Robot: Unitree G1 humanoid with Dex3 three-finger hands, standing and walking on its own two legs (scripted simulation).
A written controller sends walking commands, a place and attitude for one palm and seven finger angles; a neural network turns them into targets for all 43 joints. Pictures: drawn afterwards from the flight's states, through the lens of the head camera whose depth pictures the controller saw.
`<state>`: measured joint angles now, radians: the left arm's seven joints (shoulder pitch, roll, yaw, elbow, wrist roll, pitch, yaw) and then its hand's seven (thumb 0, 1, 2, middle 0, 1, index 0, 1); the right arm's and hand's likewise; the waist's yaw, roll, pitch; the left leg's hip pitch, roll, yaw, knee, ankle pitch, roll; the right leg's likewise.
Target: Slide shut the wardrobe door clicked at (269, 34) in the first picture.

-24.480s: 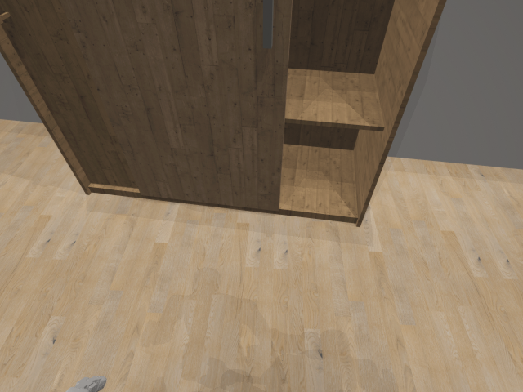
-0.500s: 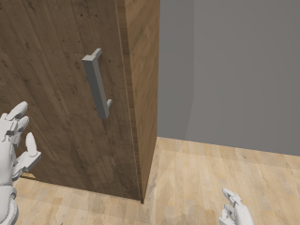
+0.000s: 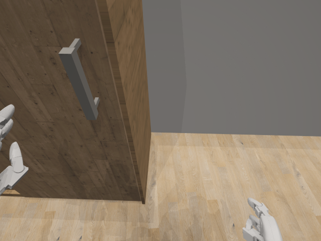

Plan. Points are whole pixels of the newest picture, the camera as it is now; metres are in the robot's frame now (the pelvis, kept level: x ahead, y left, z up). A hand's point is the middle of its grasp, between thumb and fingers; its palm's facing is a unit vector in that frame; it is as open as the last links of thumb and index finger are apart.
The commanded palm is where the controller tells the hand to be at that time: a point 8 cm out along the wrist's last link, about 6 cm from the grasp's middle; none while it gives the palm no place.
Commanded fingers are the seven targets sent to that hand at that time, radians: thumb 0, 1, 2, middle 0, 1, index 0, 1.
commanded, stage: step back with the hand held close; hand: left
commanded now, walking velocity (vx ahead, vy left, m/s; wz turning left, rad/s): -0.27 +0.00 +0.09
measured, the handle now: (85, 82) +0.43 +0.22 +0.19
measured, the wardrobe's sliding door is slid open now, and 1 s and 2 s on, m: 0.00 0.00 0.00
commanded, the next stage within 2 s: stop stepping back and stand still in 0.98 s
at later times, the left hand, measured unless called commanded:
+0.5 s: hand out of the picture +0.13 +0.27 +0.17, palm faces +0.54 -0.72 -0.44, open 7.4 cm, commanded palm +0.06 +0.30 +0.18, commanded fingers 0.00 0.90 0.90 -0.20 -0.30 -0.20 -0.30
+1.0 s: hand out of the picture +0.07 +0.25 +0.17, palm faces +0.41 -0.82 -0.40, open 7.4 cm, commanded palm +0.01 +0.29 +0.18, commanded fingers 0.00 0.90 0.90 -0.20 -0.30 -0.20 -0.30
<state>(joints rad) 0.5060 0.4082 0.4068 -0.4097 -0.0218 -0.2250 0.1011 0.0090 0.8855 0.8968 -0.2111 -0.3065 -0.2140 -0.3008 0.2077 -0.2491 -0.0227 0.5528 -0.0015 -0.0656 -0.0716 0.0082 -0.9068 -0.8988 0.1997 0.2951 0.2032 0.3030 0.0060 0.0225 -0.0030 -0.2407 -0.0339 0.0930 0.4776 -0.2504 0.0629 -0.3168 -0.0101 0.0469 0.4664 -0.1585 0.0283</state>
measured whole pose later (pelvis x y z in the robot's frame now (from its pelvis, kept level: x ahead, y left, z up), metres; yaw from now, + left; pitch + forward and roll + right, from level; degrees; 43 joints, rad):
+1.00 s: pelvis -0.15 +0.00 -0.01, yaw -3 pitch +3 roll -2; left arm 0.46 0.39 0.41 -0.51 -0.01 -0.31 0.13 0.01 0.89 0.90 -0.21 -0.31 -0.21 -0.30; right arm 0.18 -0.17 0.02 0.66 -0.03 -0.15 -0.05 0.01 -0.90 -0.90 0.20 0.30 0.21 0.30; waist 0.04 -0.04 -0.02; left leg -0.53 0.00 0.03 0.70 -0.23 -0.01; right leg -0.23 0.01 0.05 0.53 -0.35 0.03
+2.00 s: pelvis -0.25 +0.05 -0.01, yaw -1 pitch -2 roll +0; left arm 0.47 0.39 0.43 -0.46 0.00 -0.19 0.16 0.01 0.89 0.90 -0.21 -0.31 -0.21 -0.30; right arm 0.25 -0.19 0.01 0.64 -0.01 -0.13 -0.07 0.01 -0.91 -0.90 0.20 0.29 0.20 0.30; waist -0.01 -0.05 -0.01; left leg -0.32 0.02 0.05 0.65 -0.31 0.02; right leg -0.28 -0.02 -0.04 0.64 -0.32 0.00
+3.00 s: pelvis -0.27 +0.07 +0.00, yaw +0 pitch +0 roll -1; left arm 0.27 0.20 -0.02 0.98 0.03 0.04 -0.01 0.01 0.95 0.90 -0.21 -0.30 -0.21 -0.30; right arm 0.23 -0.28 0.01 0.98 -0.03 0.03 0.01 0.00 -0.91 -0.90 0.20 0.29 0.20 0.30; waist -0.02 -0.02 0.06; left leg -0.31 -0.01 0.05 0.52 -0.21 0.04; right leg -0.27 -0.04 -0.04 0.51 -0.23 0.02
